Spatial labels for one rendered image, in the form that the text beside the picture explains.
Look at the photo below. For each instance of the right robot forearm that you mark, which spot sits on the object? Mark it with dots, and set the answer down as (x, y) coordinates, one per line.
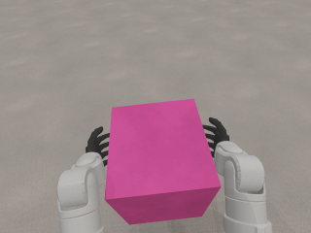
(245, 193)

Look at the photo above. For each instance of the left robot forearm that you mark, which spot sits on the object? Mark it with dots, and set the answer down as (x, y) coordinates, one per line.
(78, 195)

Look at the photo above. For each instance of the carton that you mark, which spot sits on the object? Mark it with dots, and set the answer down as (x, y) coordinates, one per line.
(159, 165)

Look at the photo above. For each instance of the right robot hand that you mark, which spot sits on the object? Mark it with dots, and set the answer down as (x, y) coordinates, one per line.
(219, 131)

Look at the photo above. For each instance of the left robot hand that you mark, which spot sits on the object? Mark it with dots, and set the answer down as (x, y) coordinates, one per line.
(94, 141)

